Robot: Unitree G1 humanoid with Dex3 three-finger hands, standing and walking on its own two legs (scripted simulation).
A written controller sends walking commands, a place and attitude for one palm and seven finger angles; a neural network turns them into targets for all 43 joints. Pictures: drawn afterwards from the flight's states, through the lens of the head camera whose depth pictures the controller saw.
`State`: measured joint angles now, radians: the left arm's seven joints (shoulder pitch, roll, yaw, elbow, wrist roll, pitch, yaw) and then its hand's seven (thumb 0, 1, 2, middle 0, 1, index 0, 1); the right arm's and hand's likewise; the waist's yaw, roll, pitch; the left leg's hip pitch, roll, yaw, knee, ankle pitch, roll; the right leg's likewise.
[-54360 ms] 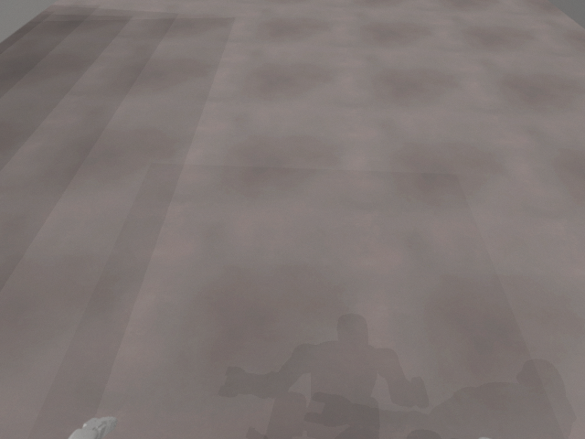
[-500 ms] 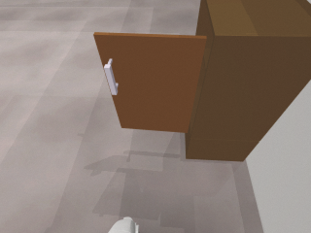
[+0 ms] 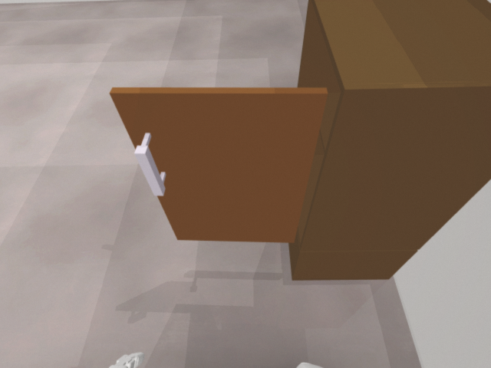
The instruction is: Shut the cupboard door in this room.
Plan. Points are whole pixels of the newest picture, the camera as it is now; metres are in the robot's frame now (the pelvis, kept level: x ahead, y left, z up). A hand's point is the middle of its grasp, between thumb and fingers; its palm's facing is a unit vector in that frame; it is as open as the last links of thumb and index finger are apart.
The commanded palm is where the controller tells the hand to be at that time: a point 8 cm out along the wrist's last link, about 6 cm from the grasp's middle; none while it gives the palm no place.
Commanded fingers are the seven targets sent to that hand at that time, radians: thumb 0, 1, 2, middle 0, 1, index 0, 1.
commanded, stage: come to a stop and stand still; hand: left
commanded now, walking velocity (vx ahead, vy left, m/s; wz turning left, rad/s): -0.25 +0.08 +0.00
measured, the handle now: (153, 165) +0.51 +0.23 -0.02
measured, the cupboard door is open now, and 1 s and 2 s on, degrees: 88 88 88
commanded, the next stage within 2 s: look again from close up in 1.38 s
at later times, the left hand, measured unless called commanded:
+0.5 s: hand out of the picture +0.00 +0.23 -0.16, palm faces +0.02 -0.98 -0.18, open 7.4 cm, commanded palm none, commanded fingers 0.00 0.90 0.90 -0.20 -0.30 -0.20 -0.30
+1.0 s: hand out of the picture -0.01 +0.16 -0.16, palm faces +0.02 -0.97 -0.22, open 7.2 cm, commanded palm none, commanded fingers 0.00 0.90 0.90 -0.20 -0.30 -0.20 -0.30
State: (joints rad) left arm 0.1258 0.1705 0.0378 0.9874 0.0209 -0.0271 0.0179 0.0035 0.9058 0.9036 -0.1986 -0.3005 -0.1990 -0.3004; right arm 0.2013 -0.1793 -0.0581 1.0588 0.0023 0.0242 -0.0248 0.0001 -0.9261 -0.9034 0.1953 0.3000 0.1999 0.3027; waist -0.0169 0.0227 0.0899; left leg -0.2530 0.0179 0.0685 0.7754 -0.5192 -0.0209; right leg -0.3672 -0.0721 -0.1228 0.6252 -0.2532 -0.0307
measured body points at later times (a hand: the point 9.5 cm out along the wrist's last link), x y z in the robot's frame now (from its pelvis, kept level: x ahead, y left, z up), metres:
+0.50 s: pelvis -0.01 +0.04 +0.02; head +0.02 +0.07 +0.47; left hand +0.00 +0.29 -0.15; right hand +0.00 -0.19 -0.13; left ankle -0.02 +0.14 -0.73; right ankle -0.06 -0.10 -0.67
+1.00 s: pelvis -0.02 -0.02 +0.01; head -0.01 -0.03 +0.46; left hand -0.01 +0.21 -0.14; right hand -0.06 -0.22 -0.15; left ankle -0.02 +0.14 -0.73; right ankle -0.06 -0.10 -0.73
